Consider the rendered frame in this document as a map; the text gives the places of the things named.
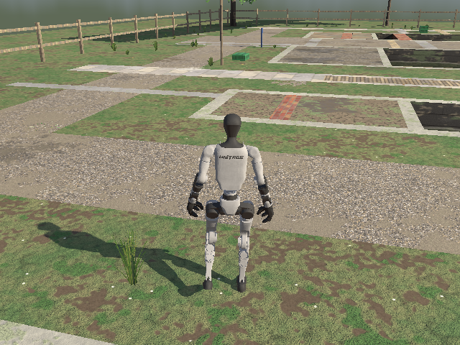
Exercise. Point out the robot left hand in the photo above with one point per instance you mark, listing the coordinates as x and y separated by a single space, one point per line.
194 206

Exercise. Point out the left robot upper arm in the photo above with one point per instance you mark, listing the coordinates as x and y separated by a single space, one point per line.
208 151

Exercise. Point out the right robot upper arm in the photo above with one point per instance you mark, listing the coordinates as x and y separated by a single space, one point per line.
253 152

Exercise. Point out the robot right forearm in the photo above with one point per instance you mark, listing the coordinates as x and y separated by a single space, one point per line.
265 195

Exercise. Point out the robot left forearm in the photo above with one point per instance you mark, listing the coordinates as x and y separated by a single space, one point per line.
195 192

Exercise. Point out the robot right hand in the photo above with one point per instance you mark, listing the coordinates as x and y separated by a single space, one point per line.
268 211

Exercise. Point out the right robot shin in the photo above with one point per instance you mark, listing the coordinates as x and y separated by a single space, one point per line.
243 261

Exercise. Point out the humanoid robot torso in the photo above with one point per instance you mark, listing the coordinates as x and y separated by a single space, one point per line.
231 167

